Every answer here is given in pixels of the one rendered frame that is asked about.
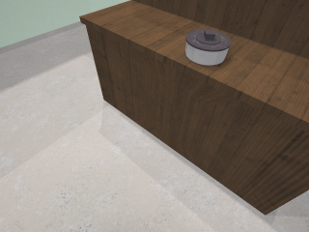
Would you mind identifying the knob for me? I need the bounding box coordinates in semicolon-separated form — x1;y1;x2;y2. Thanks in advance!
204;30;215;39

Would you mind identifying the pot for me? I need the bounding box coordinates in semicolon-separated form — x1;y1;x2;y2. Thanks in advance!
185;43;229;66

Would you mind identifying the lid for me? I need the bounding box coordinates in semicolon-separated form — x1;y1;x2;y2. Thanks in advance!
185;29;232;52

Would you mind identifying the table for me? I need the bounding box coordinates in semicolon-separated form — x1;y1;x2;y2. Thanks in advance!
79;0;309;215

